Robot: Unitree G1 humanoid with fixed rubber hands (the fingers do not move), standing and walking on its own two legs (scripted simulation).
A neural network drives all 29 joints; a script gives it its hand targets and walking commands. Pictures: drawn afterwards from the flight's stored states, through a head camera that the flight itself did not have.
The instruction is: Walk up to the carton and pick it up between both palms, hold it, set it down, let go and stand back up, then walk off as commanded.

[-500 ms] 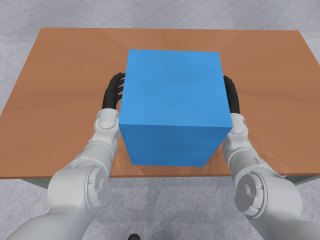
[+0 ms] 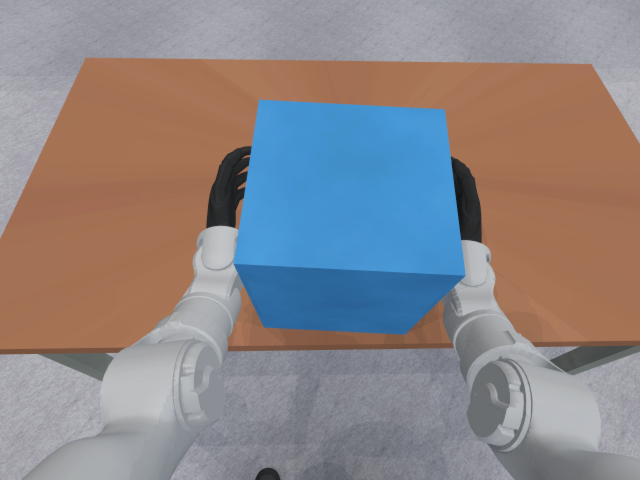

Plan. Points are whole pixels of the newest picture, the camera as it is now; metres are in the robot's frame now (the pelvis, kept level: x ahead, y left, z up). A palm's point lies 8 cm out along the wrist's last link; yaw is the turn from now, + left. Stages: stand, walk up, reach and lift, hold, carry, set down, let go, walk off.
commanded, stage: reach and lift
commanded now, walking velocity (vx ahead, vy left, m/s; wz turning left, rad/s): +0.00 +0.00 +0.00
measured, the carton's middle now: (342, 233) +0.42 +0.00 +0.02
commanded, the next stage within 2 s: none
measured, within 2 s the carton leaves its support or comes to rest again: leaves its support in 0.70 s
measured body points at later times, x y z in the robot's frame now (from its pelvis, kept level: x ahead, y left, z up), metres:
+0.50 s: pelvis -0.01 +0.00 +0.00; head +0.09 +0.02 +0.44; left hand +0.43 +0.15 +0.04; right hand +0.43 -0.15 +0.05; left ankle +0.02 +0.14 -0.73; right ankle -0.01 -0.12 -0.73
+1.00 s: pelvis -0.03 +0.00 +0.00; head +0.00 +0.02 +0.45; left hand +0.40 +0.16 +0.10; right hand +0.40 -0.14 +0.11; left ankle +0.02 +0.14 -0.73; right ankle -0.01 -0.12 -0.73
